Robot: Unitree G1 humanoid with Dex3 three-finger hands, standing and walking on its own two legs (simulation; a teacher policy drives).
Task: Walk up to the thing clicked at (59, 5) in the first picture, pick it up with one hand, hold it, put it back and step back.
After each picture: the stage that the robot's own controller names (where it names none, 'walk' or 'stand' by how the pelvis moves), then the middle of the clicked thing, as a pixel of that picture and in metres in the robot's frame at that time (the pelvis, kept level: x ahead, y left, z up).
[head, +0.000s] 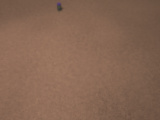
stand; (59, 7) +2.25 +0.36 -0.72
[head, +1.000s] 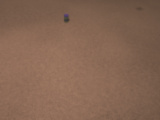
walk; (66, 18) +2.12 +0.18 -0.71
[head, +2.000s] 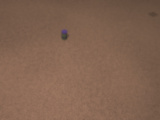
walk; (64, 34) +1.47 +0.14 -0.72
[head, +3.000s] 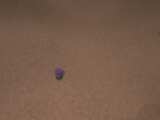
walk; (58, 74) +0.92 +0.19 -0.72
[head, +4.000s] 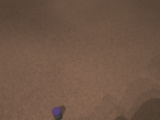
walk; (57, 114) +0.52 +0.23 -0.70
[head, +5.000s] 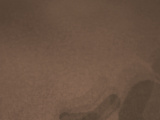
stand; out of the picture +0.34 +0.24 -0.71
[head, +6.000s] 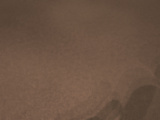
stand; out of the picture +0.34 +0.23 -0.72
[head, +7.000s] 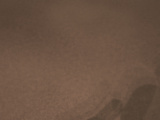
stand; out of the picture +0.33 +0.24 -0.73
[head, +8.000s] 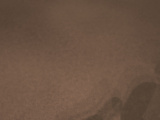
stand; out of the picture +0.32 +0.24 -0.73
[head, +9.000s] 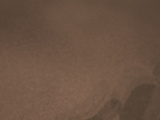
stand; out of the picture +0.33 +0.24 -0.72
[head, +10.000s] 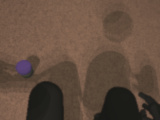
go down; (25, 69) +0.40 +0.26 -0.36
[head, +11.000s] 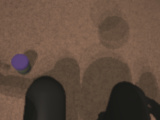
go down; (22, 65) +0.40 +0.27 -0.29
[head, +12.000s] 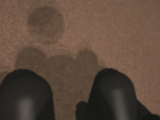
close in; out of the picture +0.38 +0.29 -0.22
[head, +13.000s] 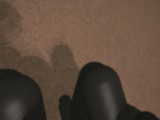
close; out of the picture +0.38 +0.31 -0.22
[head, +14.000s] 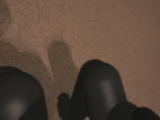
close; out of the picture +0.38 +0.30 -0.21
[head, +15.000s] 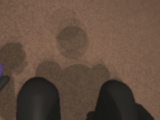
lift; out of the picture +0.31 +0.30 -0.10
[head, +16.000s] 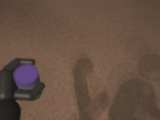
lift; (29, 83) +0.33 +0.18 +0.04
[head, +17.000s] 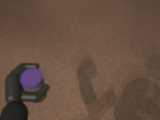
hold; (34, 86) +0.33 +0.17 +0.02
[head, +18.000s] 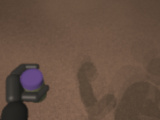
hold; (34, 86) +0.33 +0.18 +0.02
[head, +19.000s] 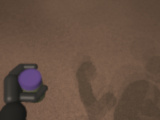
crouch; (33, 86) +0.33 +0.18 +0.02
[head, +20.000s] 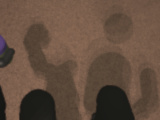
crouch; out of the picture +0.43 +0.26 -0.06
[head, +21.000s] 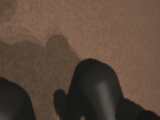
lower; out of the picture +0.40 +0.33 -0.22
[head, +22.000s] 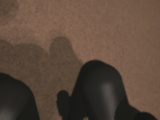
lower; out of the picture +0.39 +0.33 -0.22
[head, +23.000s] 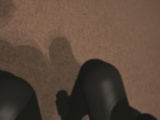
lower; out of the picture +0.39 +0.31 -0.22
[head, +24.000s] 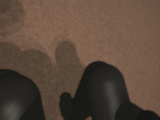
lower; out of the picture +0.37 +0.31 -0.21
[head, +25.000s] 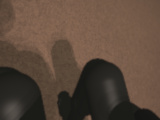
loosen; out of the picture +0.37 +0.32 -0.22
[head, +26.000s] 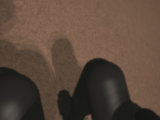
withdraw; out of the picture +0.37 +0.32 -0.22
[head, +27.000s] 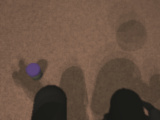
walk; (35, 72) +0.42 +0.26 -0.38
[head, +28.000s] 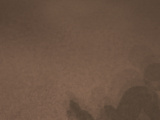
stand; out of the picture +0.34 +0.24 -0.66
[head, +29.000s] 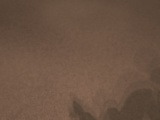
stand; out of the picture +0.36 +0.25 -0.67
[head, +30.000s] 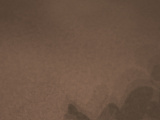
stand; out of the picture +0.35 +0.25 -0.68
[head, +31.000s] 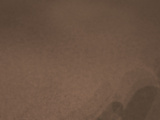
stand; out of the picture +0.36 +0.25 -0.72
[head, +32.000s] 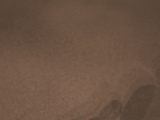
stand; out of the picture +0.34 +0.25 -0.73
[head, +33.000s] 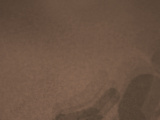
walk; out of the picture +0.35 +0.25 -0.72
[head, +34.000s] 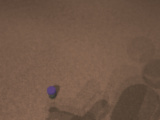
walk; (52, 92) +0.56 +0.22 -0.69
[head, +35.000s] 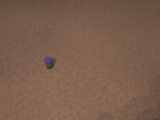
walk; (49, 63) +0.86 +0.33 -0.69
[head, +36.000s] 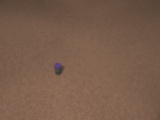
stand; (58, 69) +0.95 +0.24 -0.71
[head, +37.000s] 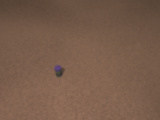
stand; (58, 71) +0.98 +0.25 -0.73
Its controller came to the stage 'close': yes
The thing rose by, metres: 0.73
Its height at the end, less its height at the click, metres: +0.00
